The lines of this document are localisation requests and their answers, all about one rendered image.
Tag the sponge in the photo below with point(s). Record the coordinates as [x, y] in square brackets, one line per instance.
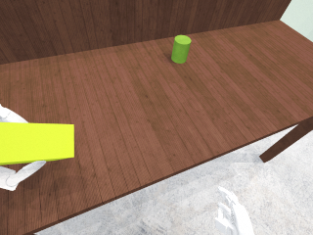
[26, 142]

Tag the table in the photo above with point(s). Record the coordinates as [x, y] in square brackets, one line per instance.
[138, 117]

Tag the robot left hand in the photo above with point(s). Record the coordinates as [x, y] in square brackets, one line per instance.
[9, 179]

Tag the robot right hand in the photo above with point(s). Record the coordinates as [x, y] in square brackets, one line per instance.
[236, 220]

